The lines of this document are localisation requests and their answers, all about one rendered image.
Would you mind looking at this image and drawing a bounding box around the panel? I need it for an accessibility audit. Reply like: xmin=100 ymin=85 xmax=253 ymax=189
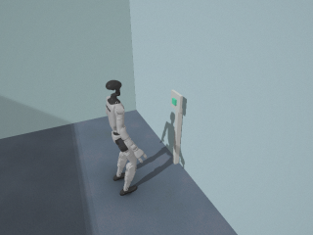
xmin=170 ymin=89 xmax=183 ymax=165

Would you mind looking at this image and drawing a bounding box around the humanoid robot head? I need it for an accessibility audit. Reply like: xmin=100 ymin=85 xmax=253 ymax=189
xmin=106 ymin=80 xmax=122 ymax=105

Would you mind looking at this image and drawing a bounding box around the right robot hand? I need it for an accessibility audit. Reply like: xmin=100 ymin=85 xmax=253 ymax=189
xmin=134 ymin=148 xmax=147 ymax=163

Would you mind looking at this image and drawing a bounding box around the robot right forearm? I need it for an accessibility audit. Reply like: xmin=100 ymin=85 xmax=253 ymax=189
xmin=119 ymin=128 xmax=138 ymax=152

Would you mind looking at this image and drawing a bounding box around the button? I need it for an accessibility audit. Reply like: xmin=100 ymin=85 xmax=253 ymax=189
xmin=171 ymin=98 xmax=177 ymax=106

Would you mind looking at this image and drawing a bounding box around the right robot upper arm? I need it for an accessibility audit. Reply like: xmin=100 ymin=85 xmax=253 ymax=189
xmin=114 ymin=105 xmax=126 ymax=135

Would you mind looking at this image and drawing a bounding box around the right robot shin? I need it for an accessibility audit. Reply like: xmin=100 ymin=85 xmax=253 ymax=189
xmin=123 ymin=165 xmax=137 ymax=191

